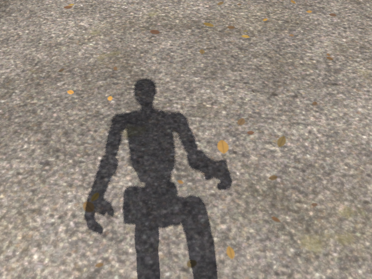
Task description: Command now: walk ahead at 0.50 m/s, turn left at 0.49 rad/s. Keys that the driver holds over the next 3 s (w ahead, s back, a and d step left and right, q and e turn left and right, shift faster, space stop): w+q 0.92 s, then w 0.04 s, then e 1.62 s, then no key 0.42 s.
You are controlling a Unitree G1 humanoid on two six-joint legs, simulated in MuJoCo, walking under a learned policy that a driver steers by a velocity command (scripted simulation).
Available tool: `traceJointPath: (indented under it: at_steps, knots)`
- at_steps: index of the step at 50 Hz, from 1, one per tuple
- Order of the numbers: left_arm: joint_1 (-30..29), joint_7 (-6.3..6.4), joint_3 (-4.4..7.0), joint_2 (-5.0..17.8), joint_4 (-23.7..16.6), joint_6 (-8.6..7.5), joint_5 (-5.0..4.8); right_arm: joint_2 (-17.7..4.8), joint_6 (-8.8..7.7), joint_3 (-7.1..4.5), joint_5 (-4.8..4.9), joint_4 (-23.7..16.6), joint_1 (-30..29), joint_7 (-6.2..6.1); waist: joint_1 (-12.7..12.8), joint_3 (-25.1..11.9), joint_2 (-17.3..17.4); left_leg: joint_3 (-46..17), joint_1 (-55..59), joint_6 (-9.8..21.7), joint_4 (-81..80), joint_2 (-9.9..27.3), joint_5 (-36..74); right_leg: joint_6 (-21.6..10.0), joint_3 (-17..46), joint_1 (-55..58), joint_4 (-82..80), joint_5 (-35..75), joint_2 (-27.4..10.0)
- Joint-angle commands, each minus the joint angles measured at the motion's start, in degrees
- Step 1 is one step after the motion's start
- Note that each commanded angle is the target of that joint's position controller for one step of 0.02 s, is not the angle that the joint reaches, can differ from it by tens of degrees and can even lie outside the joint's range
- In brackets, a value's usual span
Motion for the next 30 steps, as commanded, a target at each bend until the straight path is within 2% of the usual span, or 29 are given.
traceJointPath:
  at_steps: [1,2,3,4,5,6,7,8,9,10,11,13,14,16,18,19,21,24,25,26,27,28,29,30]
  knots:
    - [0.4,0.88,2.73,11.1,-2.1,1.09,-0.55,-4.3,-0.91,-1.10,0.10,-7.2,-6.2,1.22,-1.0,2.5,-5.7,4.1,-1.3,2.5,-1.5,-2.5,-6.8,-5.7,2.1,3.1,5.1,50.1,-18.4]
    - [0.0,1.29,3.00,11.9,-2.4,1.56,-0.63,-5.3,-0.68,-1.70,0.05,-7.2,-3.9,1.31,-2.7,0.3,-7.1,5.8,2.8,3.7,-0.9,-4.5,-9.9,-5.1,1.4,3.6,9.9,60.1,-18.4]
    - [-0.7,1.65,3.20,12.6,-2.6,2.05,-0.57,-7.2,-0.47,-2.74,0.10,-6.3,1.4,1.20,-5.8,-2.9,-7.9,6.7,9.9,5.1,-0.9,-6.4,-11.9,-4.4,0.9,2.5,17.6,66.2,-18.0]
    - [-2.0,1.93,3.07,12.6,-3.1,2.25,-0.75,-10.2,-0.37,-4.47,0.19,-4.3,10.3,0.54,-10.8,-7.4,-6.5,6.0,23.1,7.4,-4.9,-8.3,-8.7,-2.8,-0.3,-2.9,29.4,64.0,-15.9]
    - [-1.2,1.98,2.20,10.6,-4.4,1.56,0.21,-15.0,0.30,-6.20,0.12,-2.7,18.6,-0.84,-13.9,-13.0,0.4,-7.4,41.2,11.1,-6.4,-0.2,-7.8,-0.6,-0.3,-17.6,47.2,43.1,-12.8]
    - [4.6,0.45,-0.50,2.1,-7.0,-0.47,1.51,-19.2,-0.23,-6.43,0.32,-3.4,16.3,-1.08,-6.2,-18.1,12.5,-40.1,59.8,22.7,-11.2,13.8,-14.5,2.7,7.0,-43.6,66.1,-13.7,0.3]
    - [-2.2,-0.65,0.42,7.3,-7.6,-2.93,-0.67,-14.1,-0.59,-5.18,0.05,-4.0,18.5,-1.15,-11.3,-21.7,5.8,-45.1,61.6,22.6,-17.1,14.8,-18.5,1.6,17.7,-50.0,70.3,-14.4,-1.0]
    - [-7.4,-1.12,0.91,9.2,-9.6,-4.15,-2.49,-11.8,-1.07,-4.53,-0.24,-3.9,16.0,-1.26,-11.3,-13.1,3.3,-36.1,55.1,19.6,-18.3,12.9,-14.4,0.3,17.6,-53.3,67.7,-8.7,-3.9]
    - [-8.2,-0.85,0.70,8.4,-9.7,-4.66,-1.78,-10.5,-1.29,-4.12,-0.04,-4.4,12.3,-1.27,-8.4,-8.4,-1.9,-29.5,46.2,17.4,-18.7,10.2,-8.8,0.1,17.2,-50.9,61.9,-4.1,-6.4]
    - [-8.3,-0.49,1.13,8.7,-9.1,-4.46,-0.27,-8.8,-1.27,-3.61,-0.15,-5.3,8.7,-1.37,-6.2,-5.0,-2.9,-24.7,38.7,16.1,-19.6,7.9,-2.9,0.8,16.6,-47.4,57.2,-2.0,-7.7]
    - [-7.0,-0.52,1.47,8.9,-9.1,-3.76,0.26,-7.9,-1.26,-3.16,-0.87,-6.3,7.0,-1.64,-4.3,-4.2,-1.6,-22.4,33.7,16.0,-21.1,6.6,0.8,1.6,16.9,-43.7,55.3,-0.3,-8.7]
    - [-5.6,-0.49,1.42,7.6,-9.4,-2.38,0.74,-8.5,-1.37,-3.32,-0.66,-6.7,6.2,-2.07,-2.7,-3.3,-0.7,-19.7,27.8,16.3,-22.8,5.4,4.9,3.6,15.7,-40.9,50.6,1.0,-8.8]
    - [-6.4,-0.38,1.20,6.8,-9.8,-1.91,0.91,-9.3,-1.43,-3.52,-0.59,-6.5,6.6,-2.41,-2.7,-2.6,-0.6,-17.9,25.3,16.1,-23.3,4.7,6.3,4.6,15.0,-40.4,47.5,2.7,-8.5]
    - [-11.0,-0.23,0.57,5.3,-11.4,-1.58,1.04,-10.9,-1.26,-4.02,-0.38,-6.0,7.8,-3.15,-4.0,-1.1,0.1,-14.6,21.6,14.5,-23.4,2.3,5.7,5.9,14.0,-39.4,38.3,10.0,-7.3]
    - [-15.5,-0.53,-0.01,4.0,-12.5,-1.80,0.90,-11.3,-0.80,-4.17,-0.05,-5.5,9.4,-3.59,-6.0,-0.9,1.4,-12.5,19.7,12.0,-22.3,-0.2,1.7,6.0,13.5,-35.8,28.4,19.0,-5.1]
    - [-17.5,-0.77,-0.11,4.0,-13.0,-1.96,0.61,-11.4,-0.58,-4.23,-0.01,-5.1,10.7,-3.70,-7.1,-1.1,1.9,-12.9,19.5,11.2,-21.9,-0.4,-0.6,6.0,13.3,-34.0,24.9,22.5,-4.0]
    - [-20.1,-1.16,0.17,4.9,-14.1,-2.25,-0.16,-11.6,-0.31,-4.29,0.26,-4.1,12.9,-3.73,-8.1,-1.2,2.6,-15.7,21.1,10.3,-20.6,0.8,-4.4,5.7,14.3,-32.5,21.1,24.5,-2.9]
    - [-19.9,-1.69,1.18,7.5,-14.6,-2.88,-0.51,-10.7,0.04,-4.18,0.46,-3.7,13.7,-4.02,-7.1,-1.6,3.9,-21.5,26.9,9.1,-15.4,3.3,-7.9,3.8,16.8,-31.6,17.3,20.0,-3.0]
    - [-18.5,-1.75,1.56,8.2,-14.3,-3.16,-0.57,-10.7,0.18,-4.26,0.30,-3.8,13.2,-4.08,-6.1,-1.7,4.7,-23.0,27.9,8.6,-13.5,3.8,-7.4,2.8,16.7,-30.1,17.0,17.1,-3.0]
    - [-15.1,-1.66,2.04,8.7,-13.5,-3.45,-0.52,-10.1,0.35,-4.12,0.21,-4.2,12.3,-4.06,-4.1,-2.4,5.3,-23.5,27.8,7.8,-10.8,3.1,-6.3,1.6,15.8,-25.8,15.3,16.1,-2.8]
    - [-9.7,-1.32,2.90,10.2,-12.4,-3.75,0.05,-8.2,0.28,-3.43,-0.05,-4.6,12.2,-3.91,-1.4,-5.9,4.6,-21.7,26.1,6.0,-4.2,0.3,-4.2,-0.3,16.2,-17.0,14.3,15.7,-4.2]
    - [-1.4,-0.84,3.70,13.2,-11.8,-3.86,0.98,-4.7,0.13,-2.09,-0.91,-5.6,12.9,-3.69,1.7,-13.9,-1.8,-16.8,19.6,3.8,11.7,-3.5,-12.1,-3.8,25.4,-2.6,15.0,11.8,-13.8]
    - [3.1,-1.09,4.79,17.7,-9.6,-3.02,1.47,-1.6,-0.44,-1.07,0.87,-7.2,21.6,-3.59,-2.2,-20.2,-21.9,-9.8,-0.8,0.0,30.4,-10.8,-36.7,-13.7,53.4,14.3,9.0,-1.3,-26.4]
    - [1.9,-1.36,3.74,12.3,-10.4,-2.77,0.03,-7.9,-0.43,-2.03,1.49,-5.5,20.9,-3.83,-0.8,-16.8,-16.2,-11.3,-7.9,-0.8,38.2,-5.8,-34.8,-13.2,58.4,12.5,6.1,-14.9,-26.9]
Next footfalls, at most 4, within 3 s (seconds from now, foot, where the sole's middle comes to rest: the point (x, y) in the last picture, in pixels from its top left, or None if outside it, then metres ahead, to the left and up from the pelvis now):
0.10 left None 0.22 0.11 -0.77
0.56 right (219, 262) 0.54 -0.04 -0.77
1.06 left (120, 226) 0.65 0.34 -0.77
1.54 right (177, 198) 0.79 0.13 -0.77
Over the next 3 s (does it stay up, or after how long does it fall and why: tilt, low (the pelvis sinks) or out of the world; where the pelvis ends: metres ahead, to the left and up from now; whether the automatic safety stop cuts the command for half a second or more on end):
stays up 0.72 0.20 0.00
